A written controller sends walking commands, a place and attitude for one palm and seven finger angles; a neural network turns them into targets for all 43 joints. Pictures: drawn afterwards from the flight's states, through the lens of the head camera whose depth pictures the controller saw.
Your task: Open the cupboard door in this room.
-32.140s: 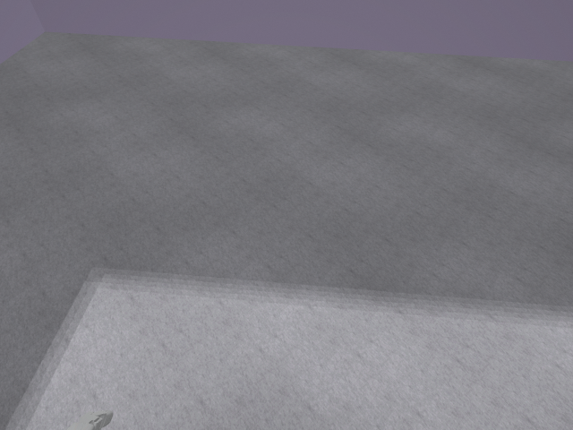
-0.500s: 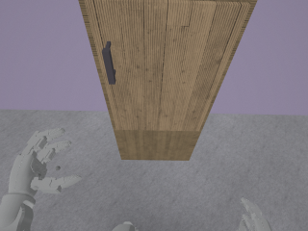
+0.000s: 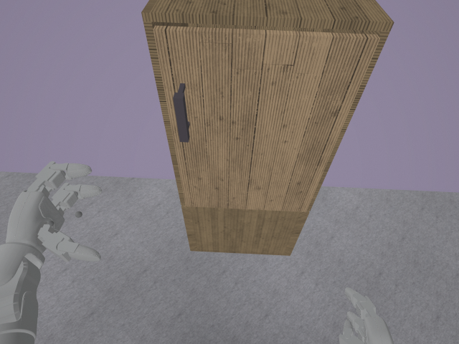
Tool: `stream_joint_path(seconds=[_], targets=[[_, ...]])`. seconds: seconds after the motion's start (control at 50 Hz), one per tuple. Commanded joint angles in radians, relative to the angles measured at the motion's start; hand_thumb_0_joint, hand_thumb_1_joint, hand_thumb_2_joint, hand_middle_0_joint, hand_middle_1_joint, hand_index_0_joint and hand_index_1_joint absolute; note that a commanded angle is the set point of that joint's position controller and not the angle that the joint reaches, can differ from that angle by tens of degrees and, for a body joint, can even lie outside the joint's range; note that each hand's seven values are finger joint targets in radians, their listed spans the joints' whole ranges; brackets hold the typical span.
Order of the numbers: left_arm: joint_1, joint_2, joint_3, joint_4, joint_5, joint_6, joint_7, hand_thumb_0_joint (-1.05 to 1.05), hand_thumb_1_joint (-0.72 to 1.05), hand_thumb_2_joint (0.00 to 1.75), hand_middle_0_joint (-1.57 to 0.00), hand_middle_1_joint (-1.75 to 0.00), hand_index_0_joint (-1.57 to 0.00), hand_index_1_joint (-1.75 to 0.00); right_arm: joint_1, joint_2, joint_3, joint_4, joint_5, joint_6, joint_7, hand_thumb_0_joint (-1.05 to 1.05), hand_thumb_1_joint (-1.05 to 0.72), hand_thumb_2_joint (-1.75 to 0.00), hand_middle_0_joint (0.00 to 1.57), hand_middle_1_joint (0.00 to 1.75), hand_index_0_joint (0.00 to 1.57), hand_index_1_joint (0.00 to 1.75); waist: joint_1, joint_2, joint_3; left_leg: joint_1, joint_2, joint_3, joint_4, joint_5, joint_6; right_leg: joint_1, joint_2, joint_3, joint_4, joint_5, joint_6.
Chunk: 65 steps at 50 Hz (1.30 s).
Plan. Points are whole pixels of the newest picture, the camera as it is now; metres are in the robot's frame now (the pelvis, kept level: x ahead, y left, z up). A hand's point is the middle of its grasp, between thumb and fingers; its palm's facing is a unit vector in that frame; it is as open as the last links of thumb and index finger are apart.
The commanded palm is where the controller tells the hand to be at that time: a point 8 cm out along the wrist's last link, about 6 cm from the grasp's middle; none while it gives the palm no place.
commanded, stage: raise the hand with hooked fingers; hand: left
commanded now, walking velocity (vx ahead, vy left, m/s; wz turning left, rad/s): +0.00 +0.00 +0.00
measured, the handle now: (183, 113) +0.56 +0.16 +0.08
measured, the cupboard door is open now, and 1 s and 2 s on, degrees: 0 0 0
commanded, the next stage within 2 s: move the hooked fingers beside the handle in 0.60 s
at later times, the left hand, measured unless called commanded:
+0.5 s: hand (92, 207) +0.29 +0.25 +0.10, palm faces +0.09 -1.00 -0.03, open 14.0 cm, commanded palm +0.26 +0.29 +0.11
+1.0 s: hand (109, 186) +0.33 +0.23 +0.11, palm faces +0.07 -1.00 -0.01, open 14.0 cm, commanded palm +0.31 +0.28 +0.10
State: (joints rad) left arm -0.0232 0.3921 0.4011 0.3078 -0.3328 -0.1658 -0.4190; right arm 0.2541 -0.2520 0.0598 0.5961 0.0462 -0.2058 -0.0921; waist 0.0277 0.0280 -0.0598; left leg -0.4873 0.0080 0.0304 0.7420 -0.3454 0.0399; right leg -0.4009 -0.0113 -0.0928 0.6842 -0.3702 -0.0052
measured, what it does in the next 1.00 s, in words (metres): stands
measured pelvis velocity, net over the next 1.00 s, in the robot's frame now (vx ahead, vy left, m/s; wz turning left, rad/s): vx -0.01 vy -0.03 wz -0.01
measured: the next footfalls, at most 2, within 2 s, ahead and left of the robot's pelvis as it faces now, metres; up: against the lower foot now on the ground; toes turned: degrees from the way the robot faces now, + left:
none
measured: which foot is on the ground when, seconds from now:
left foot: down 0.00-1.00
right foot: down 0.00-1.00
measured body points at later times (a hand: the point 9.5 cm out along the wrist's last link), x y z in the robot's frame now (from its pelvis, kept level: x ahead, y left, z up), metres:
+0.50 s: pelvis +0.00 -0.02 +0.01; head +0.01 -0.03 +0.46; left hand +0.28 +0.30 +0.11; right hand +0.14 -0.28 -0.08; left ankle +0.02 +0.09 -0.72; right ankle -0.01 -0.12 -0.72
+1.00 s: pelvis -0.01 -0.03 +0.00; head +0.02 -0.04 +0.45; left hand +0.32 +0.29 +0.11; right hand +0.14 -0.29 -0.09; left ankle +0.02 +0.09 -0.72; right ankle -0.01 -0.12 -0.72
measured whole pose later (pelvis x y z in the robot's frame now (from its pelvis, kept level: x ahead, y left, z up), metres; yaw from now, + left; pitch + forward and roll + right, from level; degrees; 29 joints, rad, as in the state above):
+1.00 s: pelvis -0.01 -0.03 +0.00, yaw -1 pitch +5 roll +0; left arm -0.27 0.43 0.42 0.61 -0.30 -0.20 -0.44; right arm 0.27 -0.28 0.04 0.63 0.06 -0.18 -0.11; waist 0.00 0.03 -0.04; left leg -0.47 0.03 0.03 0.69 -0.31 0.00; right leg -0.41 0.02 -0.09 0.68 -0.36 -0.05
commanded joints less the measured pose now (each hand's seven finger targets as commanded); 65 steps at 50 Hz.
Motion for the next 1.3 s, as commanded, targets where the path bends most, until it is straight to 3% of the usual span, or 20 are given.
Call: stream_joint_path(seconds=[0.0, 0.04, 0.08, 0.16, 0.24, 0.32, 0.36, 0.42, 0.44, 0.52, 0.68, 0.74, 0.8, 0.86, 0.88, 0.96, 1.04, 1.12, 1.16, 1.28], targets=[[-0.272, 0.262, 0.097, -0.159, -0.028, -0.036, -0.02, 0.0, -0.5, 0.3, -0.3, -1.2, -0.3, -1.2, -0.044, -0.158, -0.062, -0.139, 0.01, -0.044, -0.024, 0.0, -0.9, -0.9, 0.2, 0.3, 0.2, 0.3, -0.018, 0.069, -0.192, 0.213, 0.003, -0.09, -0.146, 0.237, -0.026, -0.005, 0.043, 0.021, -0.096, 0.212, -0.027], [-0.303, 0.289, 0.112, -0.15, -0.031, -0.035, -0.029, 0.0, -0.5, 0.3, -0.3, -1.2, -0.3, -1.2, -0.04, -0.162, -0.062, -0.139, 0.009, -0.043, -0.025, 0.0, -0.9, -0.9, 0.2, 0.3, 0.2, 0.3, -0.014, 0.051, -0.198, 0.217, 0.002, -0.087, -0.148, 0.246, -0.023, 0.024, 0.044, 0.026, -0.105, 0.228, -0.03], [-0.338, 0.301, 0.115, -0.152, -0.027, -0.036, -0.035, 0.0, -0.5, 0.3, -0.3, -1.2, -0.3, -1.2, -0.038, -0.159, -0.062, -0.137, 0.011, -0.043, -0.026, 0.0, -0.9, -0.9, 0.2, 0.3, 0.2, 0.3, -0.018, 0.091, -0.206, 0.24, 0.0, -0.082, -0.155, 0.25, -0.021, 0.022, 0.041, 0.031, -0.114, 0.235, -0.029], [-0.265, 0.261, 0.094, -0.081, -0.034, -0.023, -0.047, 0.0, -0.5, 0.3, -0.3, -1.2, -0.3, -1.2, -0.032, -0.163, -0.066, -0.144, 0.013, -0.043, -0.018, 0.0, -0.9, -0.9, 0.2, 0.3, 0.2, 0.3, -0.01, 0.035, -0.172, 0.21, -0.004, -0.075, -0.161, 0.238, -0.016, 0.029, 0.04, 0.031, -0.121, 0.244, -0.026], [-0.28, 0.298, 0.122, -0.112, -0.027, -0.034, -0.03, 0.0, -0.5, 0.3, -0.3, -1.2, -0.3, -1.2, -0.025, -0.166, -0.069, -0.146, 0.01, -0.038, -0.012, 0.0, -0.9, -0.9, 0.2, 0.3, 0.2, 0.3, -0.001, 0.039, -0.186, 0.212, -0.005, -0.069, -0.16, 0.239, -0.015, 0.043, 0.039, 0.037, -0.121, 0.246, -0.027], [-0.294, 0.291, 0.125, -0.134, -0.023, -0.058, -0.01, 0.0, -0.5, 0.3, -0.3, -1.2, -0.3, -1.2, -0.032, -0.158, -0.07, -0.145, 0.01, -0.039, -0.014, 0.0, -0.9, -0.9, 0.2, 0.3, 0.2, 0.3, -0.011, 0.064, -0.184, 0.215, -0.009, -0.055, -0.161, 0.211, -0.01, 0.035, 0.036, 0.048, -0.131, 0.229, -0.021], [-0.306, 0.301, 0.132, -0.127, -0.026, -0.068, -0.008, 0.0, -0.5, 0.3, -0.3, -1.2, -0.3, -1.2, -0.032, -0.159, -0.069, -0.141, 0.009, -0.037, -0.017, 0.0, -0.9, -0.9, 0.2, 0.3, 0.2, 0.3, -0.016, 0.025, -0.18, 0.196, -0.01, -0.049, -0.156, 0.194, -0.005, 0.045, 0.034, 0.061, -0.137, 0.226, -0.015], [-0.324, 0.284, 0.108, -0.124, -0.02, -0.076, -0.012, 0.0, -0.5, 0.3, -0.3, -1.2, -0.3, -1.2, -0.04, -0.155, -0.068, -0.134, 0.013, -0.04, -0.023, 0.0, -0.9, -0.9, 0.2, 0.3, 0.2, 0.3, -0.02, 0.077, -0.166, 0.197, -0.012, -0.042, -0.156, 0.169, -0.006, 0.032, 0.029, 0.07, -0.144, 0.202, -0.014], [-0.329, 0.295, 0.115, -0.129, -0.022, -0.077, -0.013, 0.0, -0.5, 0.3, -0.3, -1.2, -0.3, -1.2, -0.037, -0.155, -0.067, -0.134, 0.011, -0.04, -0.024, 0.0, -0.9, -0.9, 0.2, 0.3, 0.2, 0.3, -0.019, 0.047, -0.172, 0.192, -0.012, -0.043, -0.152, 0.177, -0.004, 0.05, 0.029, 0.074, -0.142, 0.212, -0.013], [-0.31, 0.284, 0.111, -0.121, -0.023, -0.079, -0.018, 0.0, -0.5, 0.3, -0.3, -1.2, -0.3, -1.2, -0.043, -0.151, -0.067, -0.133, 0.014, -0.046, -0.026, 0.0, -0.9, -0.9, 0.2, 0.3, 0.2, 0.3, -0.016, 0.062, -0.185, 0.201, -0.014, -0.039, -0.149, 0.195, -0.003, 0.054, 0.026, 0.074, -0.141, 0.242, -0.009], [-0.304, 0.272, 0.103, -0.075, -0.032, -0.065, -0.024, 0.0, -0.5, 0.3, -0.3, -1.2, -0.3, -1.2, -0.046, -0.153, -0.067, -0.13, 0.019, -0.044, -0.026, 0.0, -0.9, -0.9, 0.2, 0.3, 0.2, 0.3, -0.019, 0.01, -0.162, 0.165, -0.017, -0.027, -0.137, 0.181, -0.001, 0.055, 0.017, 0.097, -0.147, 0.253, 0.005], [-0.422, 0.301, 0.102, -0.042, -0.021, -0.069, -0.016, 0.0, -0.5, 0.3, -0.3, -1.2, -0.3, -1.2, -0.037, -0.156, -0.063, -0.115, 0.018, -0.039, -0.032, 0.0, -0.9, -0.9, 0.2, 0.3, 0.2, 0.3, -0.038, -0.009, -0.143, 0.152, -0.015, -0.033, -0.13, 0.159, -0.001, 0.035, 0.019, 0.105, -0.148, 0.217, 0.005], [-0.521, 0.315, 0.093, -0.005, -0.004, -0.088, -0.013, 0.0, -0.5, 0.3, -0.3, -1.2, -0.3, -1.2, -0.028, -0.157, -0.065, -0.096, 0.019, -0.037, -0.038, 0.0, -0.9, -0.9, 0.2, 0.3, 0.2, 0.3, -0.047, 0.036, -0.182, 0.163, -0.017, -0.032, -0.124, 0.157, -0.001, 0.033, 0.013, 0.11, -0.143, 0.213, 0.003], [-0.527, 0.31, 0.086, 0.038, -0.001, -0.094, -0.017, 0.0, -0.5, 0.3, -0.3, -1.2, -0.3, -1.2, -0.02, -0.157, -0.066, -0.097, 0.017, -0.031, -0.034, 0.0, -0.9, -0.9, 0.2, 0.3, 0.2, 0.3, -0.043, 0.005, -0.224, 0.165, -0.016, -0.031, -0.114, 0.19, 0.002, 0.059, 0.013, 0.111, -0.127, 0.269, 0.004], [-0.525, 0.342, 0.113, 0.064, 0.003, -0.096, -0.015, 0.0, -0.5, 0.3, -0.3, -1.2, -0.3, -1.2, -0.014, -0.16, -0.067, -0.092, 0.017, -0.026, -0.033, 0.0, -0.9, -0.9, 0.2, 0.3, 0.2, 0.3, -0.035, 0.009, -0.221, 0.153, -0.015, -0.033, -0.115, 0.191, 0.0, 0.061, 0.013, 0.109, -0.124, 0.271, 0.003], [-0.578, 0.316, 0.074, 0.112, 0.014, -0.087, -0.022, 0.0, -0.5, 0.3, -0.3, -1.2, -0.3, -1.2, -0.008, -0.162, -0.066, -0.102, 0.019, -0.011, -0.026, 0.0, -0.9, -0.9, 0.2, 0.3, 0.2, 0.3, -0.038, 0.042, -0.225, 0.148, -0.017, -0.031, -0.11, 0.209, 0.0, 0.046, 0.016, 0.101, -0.107, 0.298, -0.002], [-0.612, 0.356, 0.109, 0.156, 0.02, -0.096, -0.009, 0.0, -0.5, 0.3, -0.3, -1.2, -0.3, -1.2, 0.02, -0.169, -0.073, -0.104, 0.015, 0.008, -0.021, 0.0, -0.9, -0.9, 0.2, 0.3, 0.2, 0.3, -0.031, 0.018, -0.249, 0.141, -0.016, -0.034, -0.102, 0.228, 0.0, 0.056, 0.022, 0.096, -0.094, 0.312, -0.006], [-0.645, 0.318, 0.074, 0.163, 0.032, -0.114, 0.0, 0.0, -0.5, 0.3, -0.3, -1.2, -0.3, -1.2, 0.038, -0.168, -0.077, -0.105, 0.014, 0.022, -0.012, 0.0, -0.9, -0.9, 0.2, 0.3, 0.2, 0.3, -0.04, 0.045, -0.269, 0.16, -0.015, -0.035, -0.101, 0.247, 0.0, 0.029, 0.029, 0.086, -0.084, 0.328, -0.009], [-0.666, 0.344, 0.093, 0.196, 0.031, -0.111, 0.004, 0.0, -0.5, 0.3, -0.3, -1.2, -0.3, -1.2, 0.05, -0.175, -0.08, -0.1, 0.014, 0.032, -0.011, 0.0, -0.9, -0.9, 0.2, 0.3, 0.2, 0.3, -0.046, 0.012, -0.261, 0.141, -0.011, -0.035, -0.097, 0.243, 0.001, 0.025, 0.031, 0.085, -0.08, 0.331, -0.008], [-0.764, 0.357, 0.084, 0.23, 0.056, -0.129, 0.017, 0.0, -0.5, 0.3, -0.3, -1.2, -0.3, -1.2, 0.081, -0.177, -0.083, -0.088, 0.01, 0.058, -0.009, 0.0, -0.9, -0.9, 0.2, 0.3, 0.2, 0.3, -0.058, 0.064, -0.29, 0.161, -0.007, -0.045, -0.091, 0.26, -0.002, -0.008, 0.038, 0.076, -0.066, 0.316, -0.016]])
